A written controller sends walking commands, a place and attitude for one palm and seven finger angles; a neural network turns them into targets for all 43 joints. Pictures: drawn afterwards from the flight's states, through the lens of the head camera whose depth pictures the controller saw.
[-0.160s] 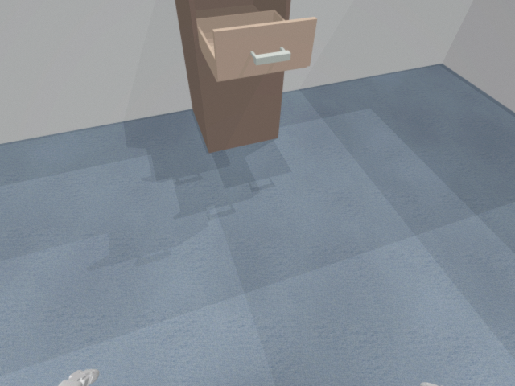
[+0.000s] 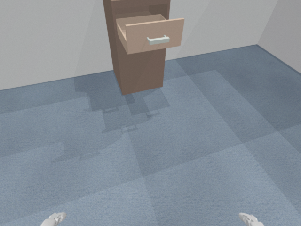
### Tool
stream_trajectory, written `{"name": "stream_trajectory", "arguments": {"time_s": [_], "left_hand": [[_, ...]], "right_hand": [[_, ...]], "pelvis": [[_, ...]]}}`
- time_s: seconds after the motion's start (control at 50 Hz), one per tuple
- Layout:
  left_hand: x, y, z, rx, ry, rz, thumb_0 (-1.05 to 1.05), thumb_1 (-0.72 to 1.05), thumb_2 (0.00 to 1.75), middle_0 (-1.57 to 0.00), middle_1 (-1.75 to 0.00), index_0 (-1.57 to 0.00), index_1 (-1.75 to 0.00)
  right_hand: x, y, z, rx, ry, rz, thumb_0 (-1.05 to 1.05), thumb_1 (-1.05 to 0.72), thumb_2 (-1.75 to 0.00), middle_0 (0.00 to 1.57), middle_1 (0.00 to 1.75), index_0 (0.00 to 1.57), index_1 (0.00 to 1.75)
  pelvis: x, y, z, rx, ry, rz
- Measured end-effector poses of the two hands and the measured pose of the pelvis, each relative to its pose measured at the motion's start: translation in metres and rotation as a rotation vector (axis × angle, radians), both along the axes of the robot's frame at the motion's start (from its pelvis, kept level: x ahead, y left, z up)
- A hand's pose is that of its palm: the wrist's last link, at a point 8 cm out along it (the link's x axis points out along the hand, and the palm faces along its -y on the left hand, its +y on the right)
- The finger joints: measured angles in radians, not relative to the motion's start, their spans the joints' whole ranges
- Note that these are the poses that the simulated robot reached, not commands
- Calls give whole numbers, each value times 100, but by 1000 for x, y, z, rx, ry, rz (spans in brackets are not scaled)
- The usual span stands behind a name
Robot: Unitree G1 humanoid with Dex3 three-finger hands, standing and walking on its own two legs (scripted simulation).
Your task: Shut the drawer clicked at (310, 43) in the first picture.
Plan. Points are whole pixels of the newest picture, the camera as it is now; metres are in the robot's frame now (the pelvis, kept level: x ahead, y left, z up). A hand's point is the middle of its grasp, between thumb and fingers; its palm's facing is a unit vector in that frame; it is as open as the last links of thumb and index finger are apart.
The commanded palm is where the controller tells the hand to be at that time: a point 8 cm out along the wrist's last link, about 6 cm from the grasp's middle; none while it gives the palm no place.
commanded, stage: stand and wait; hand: left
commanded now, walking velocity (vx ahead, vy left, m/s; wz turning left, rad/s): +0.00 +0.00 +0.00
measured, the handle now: (157, 39) +1.18 +0.02 -0.07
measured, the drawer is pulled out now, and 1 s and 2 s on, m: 0.29 0.29 0.29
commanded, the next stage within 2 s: look at it before walking up in 0.78 s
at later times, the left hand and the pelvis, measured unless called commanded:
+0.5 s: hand out of the picture +0.05 +0.23 -0.15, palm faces -0.02 -0.94 -0.35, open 7.4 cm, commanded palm none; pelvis -0.02 -0.02 +0.01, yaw +0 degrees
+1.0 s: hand out of the picture +0.05 +0.22 -0.15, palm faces -0.03 -0.94 -0.33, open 7.4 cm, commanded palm none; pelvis -0.03 -0.03 +0.01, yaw +0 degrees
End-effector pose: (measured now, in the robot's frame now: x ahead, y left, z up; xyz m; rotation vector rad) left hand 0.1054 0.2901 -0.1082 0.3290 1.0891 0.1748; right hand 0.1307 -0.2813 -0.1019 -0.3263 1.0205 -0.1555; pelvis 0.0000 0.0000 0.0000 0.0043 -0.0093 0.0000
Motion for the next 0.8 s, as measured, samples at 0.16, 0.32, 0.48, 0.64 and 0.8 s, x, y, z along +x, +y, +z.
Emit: {"name": "stream_trajectory", "arguments": {"time_s": [0.16, 0.32, 0.48, 0.64, 0.8], "left_hand": [[-13, -13, -3, -22, 18, 12, 1, 90, 90, -20, -30, -20, -30], [-41, -14, -5, -14, 90, 36, 1, 90, 90, -20, -30, -20, -30], [-61, -15, -4, 1, 135, 49, 1, 90, 90, -20, -30, -20, -30], [-64, -20, -2, 2, 128, 43, 1, 90, 90, -20, -30, -20, -30], [-59, -27, -2, -6, 108, 30, 1, 90, 90, -20, -30, -20, -30]], "right_hand": [[-8, -4, -1, 7, 20, -4, 1, -90, -90, 21, 30, 20, 30], [-43, -19, -8, -4, 110, -33, 1, -90, -90, 21, 30, 20, 30], [-74, -30, -13, -6, 182, -60, 1, -90, -90, 20, 30, 20, 30], [-88, -34, -14, 1, 197, -70, 1, -90, -90, 20, 30, 20, 30], [-90, -34, -14, 9, 187, -69, 1, -90, -90, 20, 30, 20, 30]], "pelvis": [[-3, -7, 2, 1, -7, 2], [-9, -14, 4, 1, -11, 3], [-16, -20, 6, 0, -16, 2], [-23, -24, 7, 1, -19, -1], [-27, -27, 8, 1, -16, -4]]}}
